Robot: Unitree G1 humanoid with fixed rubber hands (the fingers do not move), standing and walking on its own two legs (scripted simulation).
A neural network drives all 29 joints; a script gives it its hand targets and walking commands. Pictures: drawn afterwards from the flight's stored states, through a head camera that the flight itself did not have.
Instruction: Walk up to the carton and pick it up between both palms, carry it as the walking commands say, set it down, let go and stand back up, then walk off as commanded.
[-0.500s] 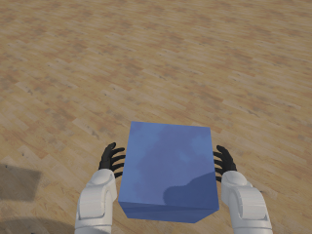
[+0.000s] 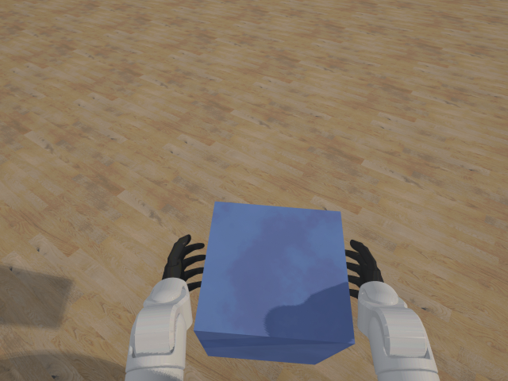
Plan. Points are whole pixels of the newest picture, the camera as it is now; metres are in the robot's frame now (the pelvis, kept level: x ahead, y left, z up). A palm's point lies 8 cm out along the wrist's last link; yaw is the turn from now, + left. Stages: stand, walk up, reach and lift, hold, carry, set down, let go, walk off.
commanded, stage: carry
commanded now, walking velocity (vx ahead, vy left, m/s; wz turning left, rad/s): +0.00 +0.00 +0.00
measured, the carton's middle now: (268, 289) +0.30 +0.00 -0.06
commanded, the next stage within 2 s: hold in 0.68 s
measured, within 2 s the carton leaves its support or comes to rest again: neither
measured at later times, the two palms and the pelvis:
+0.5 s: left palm (177, 292) +0.26 +0.14 +0.03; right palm (373, 297) +0.25 -0.15 +0.02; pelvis -0.01 +0.00 +0.00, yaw +0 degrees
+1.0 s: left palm (175, 296) +0.25 +0.14 +0.03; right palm (373, 287) +0.25 -0.15 +0.04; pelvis -0.01 -0.01 +0.00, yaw +1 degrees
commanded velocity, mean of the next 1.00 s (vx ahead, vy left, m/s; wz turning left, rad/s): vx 0.00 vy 0.00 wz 0.00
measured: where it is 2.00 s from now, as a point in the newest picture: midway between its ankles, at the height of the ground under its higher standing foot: outside the picture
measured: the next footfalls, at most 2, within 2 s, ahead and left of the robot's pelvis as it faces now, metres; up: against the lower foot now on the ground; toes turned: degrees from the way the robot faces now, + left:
none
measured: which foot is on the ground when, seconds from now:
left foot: down 0.00-1.00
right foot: down 0.00-1.00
